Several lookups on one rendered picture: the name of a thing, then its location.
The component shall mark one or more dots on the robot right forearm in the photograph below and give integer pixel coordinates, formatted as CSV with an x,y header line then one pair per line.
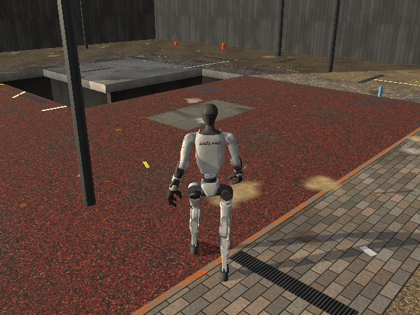
x,y
238,169

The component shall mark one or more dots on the left robot hand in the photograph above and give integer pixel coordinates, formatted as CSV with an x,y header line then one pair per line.
x,y
170,196

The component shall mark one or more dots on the left robot upper arm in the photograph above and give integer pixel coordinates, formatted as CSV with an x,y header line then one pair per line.
x,y
185,150

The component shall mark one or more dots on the right robot upper arm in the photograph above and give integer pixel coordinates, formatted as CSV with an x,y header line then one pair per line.
x,y
233,148

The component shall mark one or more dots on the right robot hand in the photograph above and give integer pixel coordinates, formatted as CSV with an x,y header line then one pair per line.
x,y
237,180

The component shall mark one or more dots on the robot left forearm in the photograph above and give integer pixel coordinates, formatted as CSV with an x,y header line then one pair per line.
x,y
176,177

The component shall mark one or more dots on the left robot thigh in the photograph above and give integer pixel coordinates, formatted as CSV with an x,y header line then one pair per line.
x,y
194,192

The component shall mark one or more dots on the left robot shin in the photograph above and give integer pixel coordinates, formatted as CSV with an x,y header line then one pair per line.
x,y
194,227

